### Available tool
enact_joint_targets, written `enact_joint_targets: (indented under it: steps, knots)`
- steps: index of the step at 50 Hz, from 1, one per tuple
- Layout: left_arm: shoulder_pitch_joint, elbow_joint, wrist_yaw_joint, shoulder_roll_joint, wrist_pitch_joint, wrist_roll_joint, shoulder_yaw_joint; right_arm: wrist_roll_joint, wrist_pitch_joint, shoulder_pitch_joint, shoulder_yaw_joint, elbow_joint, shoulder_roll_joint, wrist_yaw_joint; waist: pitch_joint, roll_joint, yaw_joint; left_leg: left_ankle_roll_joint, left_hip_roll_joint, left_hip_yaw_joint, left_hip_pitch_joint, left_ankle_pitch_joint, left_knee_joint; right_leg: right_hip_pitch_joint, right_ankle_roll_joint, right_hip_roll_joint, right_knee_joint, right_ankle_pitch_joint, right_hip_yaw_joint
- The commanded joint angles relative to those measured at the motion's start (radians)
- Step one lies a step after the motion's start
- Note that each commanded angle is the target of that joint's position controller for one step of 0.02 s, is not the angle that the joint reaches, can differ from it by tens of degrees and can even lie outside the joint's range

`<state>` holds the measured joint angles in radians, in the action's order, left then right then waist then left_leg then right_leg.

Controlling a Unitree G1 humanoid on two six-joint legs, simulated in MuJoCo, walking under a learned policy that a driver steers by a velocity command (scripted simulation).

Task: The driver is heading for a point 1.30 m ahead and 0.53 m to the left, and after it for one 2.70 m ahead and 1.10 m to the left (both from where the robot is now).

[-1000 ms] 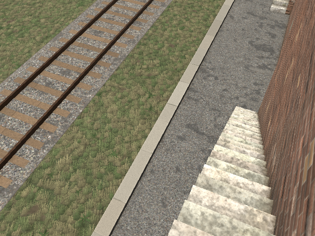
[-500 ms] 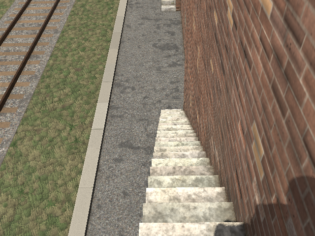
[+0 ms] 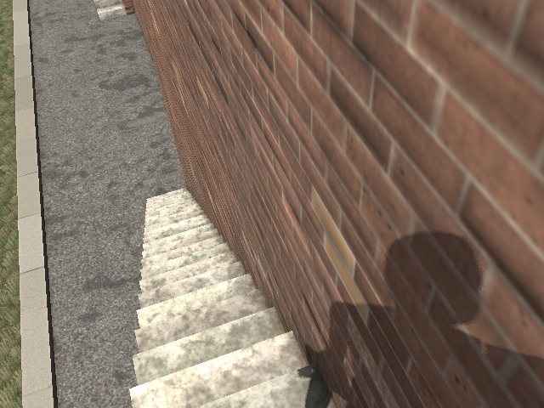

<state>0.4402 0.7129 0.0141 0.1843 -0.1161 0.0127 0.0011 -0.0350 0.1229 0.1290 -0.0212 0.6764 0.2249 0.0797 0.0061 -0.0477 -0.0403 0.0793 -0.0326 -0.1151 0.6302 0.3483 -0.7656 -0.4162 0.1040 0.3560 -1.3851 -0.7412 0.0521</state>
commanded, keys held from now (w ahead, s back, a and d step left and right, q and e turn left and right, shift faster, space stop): shift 0.06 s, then q+shift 0.54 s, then w+q+shift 0.40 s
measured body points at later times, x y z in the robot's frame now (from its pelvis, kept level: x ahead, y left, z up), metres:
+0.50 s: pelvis +0.14 -0.04 -0.10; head +0.19 -0.08 +0.35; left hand +0.22 +0.22 -0.19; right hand +0.16 -0.25 -0.26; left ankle +0.10 +0.15 -0.70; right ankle +0.24 -0.10 -0.81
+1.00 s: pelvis +0.06 +0.05 -0.11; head +0.03 +0.11 +0.33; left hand +0.05 +0.38 -0.25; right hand +0.23 -0.15 -0.20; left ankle +0.07 +0.16 -0.81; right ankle +0.21 -0.08 -0.71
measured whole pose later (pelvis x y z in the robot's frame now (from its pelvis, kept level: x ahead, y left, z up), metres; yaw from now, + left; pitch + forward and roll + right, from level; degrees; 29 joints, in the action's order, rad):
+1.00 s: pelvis +0.06 +0.05 -0.11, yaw +33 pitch -1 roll -2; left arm 0.17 0.77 0.06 0.36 0.09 0.00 0.10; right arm 0.00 -0.11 0.36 0.00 0.68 0.20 0.04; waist 0.00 0.11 0.12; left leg -0.04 -0.08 -0.10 0.52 -0.35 -0.89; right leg -0.74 -0.07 -0.11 -1.38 -0.54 0.02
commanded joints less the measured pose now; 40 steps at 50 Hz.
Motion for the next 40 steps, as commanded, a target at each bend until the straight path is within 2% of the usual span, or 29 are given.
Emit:
enact_joint_targets:
  steps: [1,2,3,4,5,6,7,8,9,11,12,13,14,15,16,17,18,19,20,21,22,24,27,31,33,35,37,39,40]
  knots:
    - [-0.329,-0.292,-0.024,0.236,0.007,-0.012,0.024,-0.035,-0.012,0.779,0.037,0.204,0.039,0.027,0.133,-0.093,0.348,-0.054,-0.039,0.228,-0.945,0.096,0.408,-0.727,-0.311,-0.127,-0.148,1.138,0.258]
    - [-0.314,-0.299,-0.052,0.17,0.013,-0.044,-0.016,-0.046,-0.019,0.969,0.046,0.311,0.024,0.033,0.092,-0.257,0.391,-0.191,0.14,0.183,-1.23,0.346,0.646,-0.881,-0.433,-0.111,-0.554,0.586,0.189]
    - [-0.107,-0.279,-0.129,0.046,0.03,-0.03,-0.056,-0.043,0.003,0.845,0.034,0.252,0.043,0.052,-0.081,-0.147,0.177,-0.544,0.471,-0.115,-1.541,1.118,0.284,-1.171,-0.455,-0.167,-0.892,-0.356,0.027]
    - [0.149,-0.293,-0.128,0.021,0.053,-0.005,-0.056,-0.003,0.028,0.442,0.059,0.069,0.19,0.101,-0.317,-0.154,-0.098,-0.807,0.728,-0.46,-1.369,1.778,-0.112,-1.132,-0.411,-0.261,-1.21,-0.514,0.11]
    - [0.079,-0.285,-0.081,0.066,0.051,-0.02,-0.055,-0.086,0.021,0.372,0.068,0.024,0.14,0.049,-0.265,0.142,-0.004,-0.639,0.637,-0.364,-1.041,1.38,0.026,-1.1,-0.328,-0.272,-1.121,-0.35,0.143]
    - [-0.003,-0.306,-0.074,0.089,0.067,-0.004,-0.058,-0.02,-0.001,0.202,0.085,-0.033,0.181,0.028,-0.16,0.166,-0.057,-0.496,0.497,-0.294,-0.624,0.847,0.13,-0.939,-0.277,-0.312,-0.909,-0.127,0.134]
    - [0.062,-0.241,-0.106,0.002,0.08,0.0,-0.1,0.084,-0.01,0.052,0.056,-0.019,0.173,0.035,-0.137,0.191,-0.199,-0.419,0.379,-0.212,-0.132,0.523,0.193,-0.555,-0.284,-0.392,-0.785,0.161,0.059]
    - [-0.004,-0.278,-0.144,-0.052,0.104,-0.002,-0.107,0.124,-0.002,0.057,0.084,0.042,0.261,-0.014,0.011,0.126,-0.241,-0.274,0.173,-0.065,0.261,0.196,0.247,-0.28,-0.275,-0.402,-0.701,0.285,-0.042]
    - [-0.05,-0.287,-0.16,-0.059,0.1,-0.03,-0.111,0.097,0.023,0.146,0.092,0.071,0.277,-0.058,0.114,0.183,-0.213,-0.23,0.082,-0.024,0.558,0.051,0.29,-0.064,-0.262,-0.397,-0.616,0.343,-0.114]
    - [-0.25,-0.385,-0.153,0.059,0.112,-0.037,-0.091,0.066,0.075,0.098,0.113,-0.006,0.279,-0.126,-0.006,0.201,-0.092,-0.212,0.073,-0.07,0.344,-0.052,0.183,-0.065,-0.212,-0.425,0.04,0.361,-0.026]
    - [-0.235,-0.342,-0.159,0.039,0.127,-0.04,-0.094,0.065,0.061,0.054,0.106,-0.015,0.265,-0.133,-0.072,0.119,-0.057,-0.227,0.078,-0.086,0.25,-0.168,0.1,-0.001,-0.192,-0.409,0.324,0.535,-0.022]
    - [-0.108,-0.266,-0.168,0.008,0.138,-0.046,-0.088,0.079,0.04,0.055,0.104,-0.041,0.239,-0.149,-0.003,0.127,-0.044,-0.222,0.064,-0.047,0.104,-0.497,0.112,-0.052,-0.199,-0.427,0.776,0.678,-0.014]
    - [-0.222,-0.312,-0.17,0.081,0.147,-0.055,-0.064,0.119,0.042,0.133,0.106,-0.051,0.265,-0.135,-0.013,0.182,0.021,-0.212,-0.037,-0.001,0.03,-0.707,0.185,-0.104,-0.223,-0.378,0.826,0.577,-0.063]
    - [-0.385,-0.369,-0.175,0.079,0.17,-0.051,-0.066,0.107,0.039,0.205,0.122,-0.014,0.317,-0.134,0.009,-0.01,0.108,-0.206,-0.02,-0.029,0.042,-0.564,0.235,-0.009,-0.188,-0.363,0.775,0.526,-0.102]
    - [-0.305,-0.329,-0.184,0.056,0.162,-0.036,-0.056,0.085,0.017,0.165,0.128,0.012,0.373,-0.112,-0.034,-0.067,0.052,-0.227,0.047,-0.099,-0.063,-0.302,0.186,0.062,-0.135,-0.357,0.768,0.565,-0.14]
    - [0.015,-0.193,-0.155,0.097,0.113,-0.007,-0.011,0.007,-0.014,0.059,0.118,-0.033,0.351,-0.072,-0.238,-0.032,-0.039,-0.179,0.074,-0.103,-0.005,-0.15,-0.096,0.365,-0.045,-0.393,0.605,0.965,-0.114]
    - [0.213,-0.137,-0.098,0.194,0.069,0.06,0.03,0.029,-0.042,0.095,0.098,-0.098,0.202,-0.055,-0.486,0.316,-0.087,-0.041,-0.071,-0.048,0.101,-0.84,-0.354,0.656,0.102,-0.699,0.782,1.314,0.187]
    - [0.258,-0.141,-0.082,0.22,0.036,0.076,0.046,0.051,-0.039,0.234,0.095,-0.099,0.159,-0.045,-0.537,0.3,-0.064,0.045,-0.061,-0.197,0.157,-0.993,-0.504,0.745,0.189,-0.872,0.768,1.817,0.446]
    - [0.176,-0.14,-0.107,0.228,0.034,0.081,0.054,0.102,-0.053,0.303,0.105,-0.048,0.171,-0.032,-0.409,0.125,-0.004,0.12,-0.053,-0.23,0.219,-0.858,-0.596,0.724,0.145,-0.94,0.754,2.065,0.531]
    - [-0.002,-0.152,-0.115,0.222,0.028,0.028,0.055,0.102,-0.071,0.267,0.106,-0.068,0.203,-0.031,-0.368,0.111,0.057,0.166,0.0,-0.16,0.275,-0.904,-0.617,0.639,0.149,-0.923,0.785,1.713,0.451]
    - [-0.123,-0.165,-0.109,0.163,0.011,-0.029,0.044,0.075,-0.093,0.277,0.102,-0.053,0.214,-0.038,-0.318,0.072,0.091,0.192,0.06,-0.113,0.239,-0.907,-0.616,0.504,0.146,-0.891,0.837,1.358,0.379]
    - [-0.207,-0.154,-0.072,0.153,-0.009,-0.056,0.059,0.01,-0.122,0.29,0.069,-0.046,0.196,-0.044,-0.229,0.233,0.074,0.188,0.069,-0.028,0.127,-0.843,-0.79,0.168,0.193,-0.789,0.989,0.629,0.18]
    - [-0.32,-0.181,0.0,0.199,-0.034,-0.003,0.069,0.03,-0.129,0.332,0.061,0.014,0.124,-0.02,-0.082,0.199,0.068,0.127,0.037,0.056,0.088,-0.663,-0.74,-0.018,0.103,-0.695,1.072,0.296,-0.078]
    - [-0.16,-0.148,0.021,0.274,-0.049,0.027,0.091,0.057,-0.091,0.325,0.05,0.02,0.064,-0.014,-0.024,0.213,-0.005,0.084,0.025,0.189,0.105,-0.681,-0.498,0.058,0.012,-0.709,1.128,0.0,-0.139]
    - [-0.131,-0.147,0.016,0.28,-0.053,0.03,0.096,0.041,-0.075,0.303,0.061,0.04,0.077,-0.018,-0.032,0.309,-0.002,0.083,0.019,0.202,0.139,-0.727,-0.48,0.079,-0.012,-0.787,1.177,-0.109,-0.115]
    - [-0.135,-0.142,0.006,0.262,-0.047,0.081,0.102,0.001,-0.071,0.236,0.044,0.02,0.034,-0.012,-0.01,0.19,-0.021,0.059,0.075,0.135,0.237,-0.623,-0.284,0.267,0.025,-0.842,1.131,0.092,-0.133]
    - [-0.121,-0.126,0.009,0.224,-0.024,0.095,0.092,0.01,-0.075,0.242,0.022,0.013,-0.005,-0.018,-0.034,0.152,0.004,0.04,0.139,0.08,0.193,-0.65,-0.27,0.279,0.049,-0.902,1.139,0.239,-0.136]
    - [-0.167,-0.15,0.019,0.288,-0.025,0.116,0.112,-0.012,-0.079,0.302,0.029,0.006,-0.009,-0.004,-0.029,0.147,0.067,0.077,0.121,0.113,0.051,-0.667,-0.267,0.162,0.022,-0.908,1.155,0.093,-0.178]
    - [-0.168,-0.027,0.04,0.288,0.059,-0.144,0.11,-0.037,-0.213,0.083,0.054,-0.134,0.047,0.001,0.057,0.273,0.135,-0.061,0.095,0.098,-0.056,-0.705,-0.249,0.018,-0.089,-0.957,1.031,0.18,-0.197]
Velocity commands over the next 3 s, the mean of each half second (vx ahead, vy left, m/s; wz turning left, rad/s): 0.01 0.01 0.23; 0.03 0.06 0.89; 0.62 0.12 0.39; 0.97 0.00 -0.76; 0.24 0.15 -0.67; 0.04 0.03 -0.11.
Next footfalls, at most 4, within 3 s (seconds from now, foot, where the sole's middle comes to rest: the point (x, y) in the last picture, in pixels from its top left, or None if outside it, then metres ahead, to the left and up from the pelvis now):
0.04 left None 0.15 0.10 -0.84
0.34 right None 0.28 -0.10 -0.84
0.90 left None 0.10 0.19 -0.84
1.84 right None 0.37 -0.07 -0.85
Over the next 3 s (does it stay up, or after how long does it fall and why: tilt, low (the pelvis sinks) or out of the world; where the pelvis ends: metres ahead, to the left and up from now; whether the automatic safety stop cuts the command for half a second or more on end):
stays up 0.47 0.18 -0.37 its command is cut before an obstacle after 0.6 s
